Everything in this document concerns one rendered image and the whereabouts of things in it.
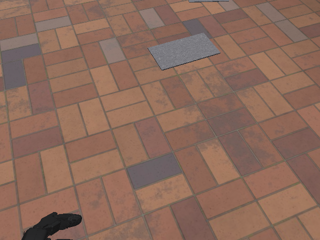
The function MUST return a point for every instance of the robot left hand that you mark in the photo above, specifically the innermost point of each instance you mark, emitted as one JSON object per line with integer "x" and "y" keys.
{"x": 51, "y": 224}

